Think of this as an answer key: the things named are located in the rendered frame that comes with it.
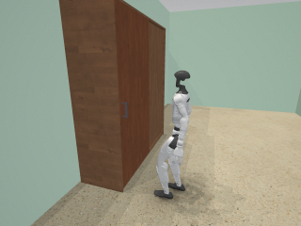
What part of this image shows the left robot upper arm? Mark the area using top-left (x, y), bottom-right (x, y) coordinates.
top-left (173, 94), bottom-right (189, 123)

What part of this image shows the robot left shin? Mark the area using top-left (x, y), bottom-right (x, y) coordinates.
top-left (156, 165), bottom-right (169, 194)

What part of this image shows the handle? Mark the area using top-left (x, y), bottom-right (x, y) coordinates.
top-left (122, 102), bottom-right (128, 118)

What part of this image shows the left robot hand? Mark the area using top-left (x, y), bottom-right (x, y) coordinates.
top-left (172, 147), bottom-right (183, 166)

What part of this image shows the left robot forearm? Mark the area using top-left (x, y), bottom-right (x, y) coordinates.
top-left (176, 118), bottom-right (188, 148)

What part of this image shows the right robot upper arm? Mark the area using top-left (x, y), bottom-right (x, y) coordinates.
top-left (187, 101), bottom-right (192, 115)

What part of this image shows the right robot thigh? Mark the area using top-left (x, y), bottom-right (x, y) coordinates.
top-left (168, 135), bottom-right (179, 165)

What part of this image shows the wardrobe door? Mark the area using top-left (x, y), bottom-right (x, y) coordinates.
top-left (149, 23), bottom-right (163, 147)
top-left (114, 0), bottom-right (150, 187)

